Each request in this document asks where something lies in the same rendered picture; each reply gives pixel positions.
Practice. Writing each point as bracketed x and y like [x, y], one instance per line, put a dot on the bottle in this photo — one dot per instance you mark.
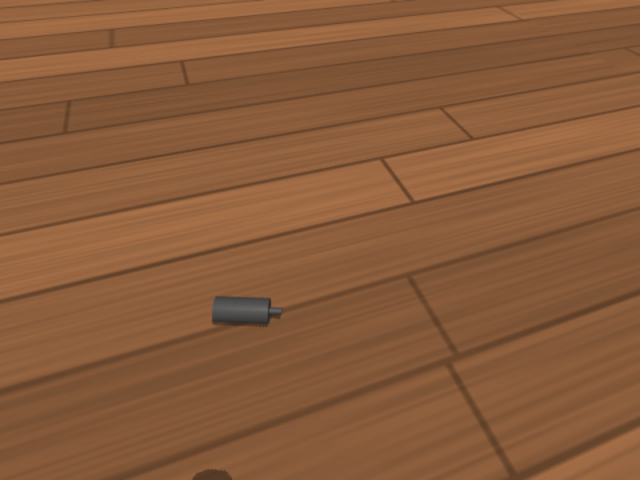
[243, 310]

